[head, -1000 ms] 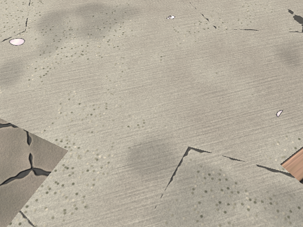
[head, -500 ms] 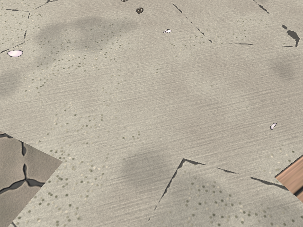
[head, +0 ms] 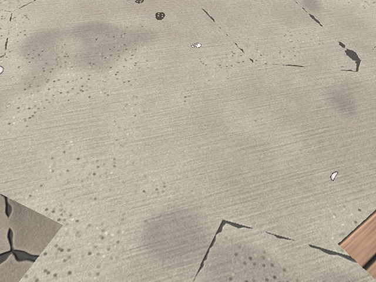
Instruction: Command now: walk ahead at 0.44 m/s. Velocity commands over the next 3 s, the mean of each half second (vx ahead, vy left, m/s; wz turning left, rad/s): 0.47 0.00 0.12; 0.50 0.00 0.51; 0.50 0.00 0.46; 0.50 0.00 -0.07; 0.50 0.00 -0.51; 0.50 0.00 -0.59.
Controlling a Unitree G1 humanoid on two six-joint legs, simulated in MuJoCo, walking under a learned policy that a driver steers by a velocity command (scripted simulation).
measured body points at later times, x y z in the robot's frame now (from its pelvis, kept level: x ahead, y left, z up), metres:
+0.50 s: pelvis +0.29 -0.04 +0.00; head +0.30 -0.04 +0.45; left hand +0.31 +0.23 -0.14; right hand +0.42 -0.31 -0.12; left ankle +0.37 +0.14 -0.67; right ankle +0.28 -0.13 -0.75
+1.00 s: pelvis +0.56 +0.07 +0.00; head +0.59 +0.10 +0.45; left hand +0.63 +0.39 -0.11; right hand +0.74 -0.16 -0.11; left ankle +0.55 +0.13 -0.75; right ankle +0.70 -0.09 -0.67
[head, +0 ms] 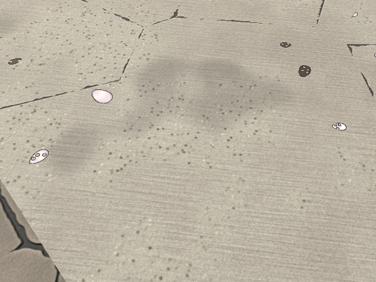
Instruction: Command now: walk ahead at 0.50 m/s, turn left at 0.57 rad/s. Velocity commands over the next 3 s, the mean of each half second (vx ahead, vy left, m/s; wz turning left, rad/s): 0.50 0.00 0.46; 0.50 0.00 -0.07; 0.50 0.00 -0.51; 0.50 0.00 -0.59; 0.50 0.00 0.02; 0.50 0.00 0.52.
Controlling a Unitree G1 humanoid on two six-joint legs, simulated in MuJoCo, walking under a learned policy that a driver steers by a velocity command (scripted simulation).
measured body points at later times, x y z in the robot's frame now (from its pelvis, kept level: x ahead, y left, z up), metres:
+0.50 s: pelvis +0.28 -0.05 +0.00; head +0.31 -0.05 +0.45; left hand +0.26 +0.24 -0.12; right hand +0.50 -0.26 -0.10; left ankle +0.30 +0.12 -0.68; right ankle +0.30 -0.15 -0.75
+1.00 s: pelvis +0.53 +0.08 +0.00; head +0.54 +0.09 +0.45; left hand +0.60 +0.38 -0.12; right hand +0.64 -0.18 -0.11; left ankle +0.50 +0.16 -0.75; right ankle +0.62 -0.08 -0.66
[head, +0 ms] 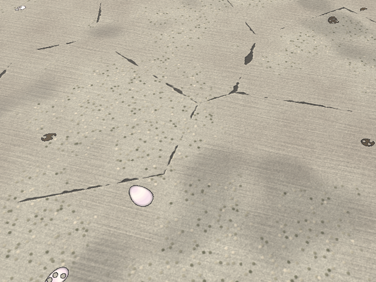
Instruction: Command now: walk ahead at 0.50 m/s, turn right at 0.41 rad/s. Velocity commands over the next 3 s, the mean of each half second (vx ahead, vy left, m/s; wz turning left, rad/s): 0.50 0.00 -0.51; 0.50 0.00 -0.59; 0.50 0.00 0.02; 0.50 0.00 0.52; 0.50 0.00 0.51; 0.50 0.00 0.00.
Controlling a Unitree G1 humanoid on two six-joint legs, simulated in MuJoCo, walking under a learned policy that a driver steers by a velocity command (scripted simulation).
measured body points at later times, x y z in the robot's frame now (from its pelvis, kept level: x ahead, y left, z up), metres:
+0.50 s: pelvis +0.27 -0.08 +0.00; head +0.30 -0.10 +0.44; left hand +0.44 +0.17 -0.11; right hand +0.36 -0.39 -0.10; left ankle +0.34 +0.09 -0.67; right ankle +0.27 -0.14 -0.75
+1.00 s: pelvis +0.54 -0.12 +0.00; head +0.57 -0.13 +0.45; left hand +0.82 +0.03 -0.10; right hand +0.45 -0.39 -0.11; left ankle +0.60 -0.02 -0.75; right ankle +0.49 -0.26 -0.67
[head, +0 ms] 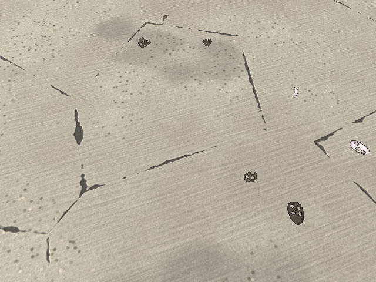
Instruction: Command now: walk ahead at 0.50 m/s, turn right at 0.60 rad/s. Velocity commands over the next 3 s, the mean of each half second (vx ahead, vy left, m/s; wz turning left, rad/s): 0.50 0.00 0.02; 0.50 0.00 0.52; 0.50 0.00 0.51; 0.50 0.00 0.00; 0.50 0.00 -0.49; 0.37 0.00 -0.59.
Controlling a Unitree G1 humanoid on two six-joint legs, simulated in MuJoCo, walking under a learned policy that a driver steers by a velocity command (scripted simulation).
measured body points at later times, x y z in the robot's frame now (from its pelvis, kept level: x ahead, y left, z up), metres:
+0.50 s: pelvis +0.26 -0.07 +0.00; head +0.29 -0.08 +0.45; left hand +0.33 +0.21 -0.11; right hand +0.39 -0.35 -0.12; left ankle +0.29 +0.10 -0.66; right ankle +0.26 -0.16 -0.74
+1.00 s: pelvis +0.52 +0.03 +0.00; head +0.55 +0.06 +0.45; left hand +0.58 +0.35 -0.10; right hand +0.70 -0.20 -0.11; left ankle +0.52 +0.10 -0.74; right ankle +0.60 -0.14 -0.66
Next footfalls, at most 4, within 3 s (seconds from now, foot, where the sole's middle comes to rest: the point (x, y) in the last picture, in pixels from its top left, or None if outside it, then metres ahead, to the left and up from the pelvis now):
0.26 right None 0.30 -0.17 -0.78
0.80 left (154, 260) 0.56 0.12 -0.78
1.28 right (175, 180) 0.90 0.04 -0.78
1.78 left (88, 169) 0.96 0.41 -0.78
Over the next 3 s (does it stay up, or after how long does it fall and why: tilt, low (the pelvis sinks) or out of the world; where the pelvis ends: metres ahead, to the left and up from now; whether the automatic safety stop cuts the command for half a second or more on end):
stays up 1.44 0.52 -0.01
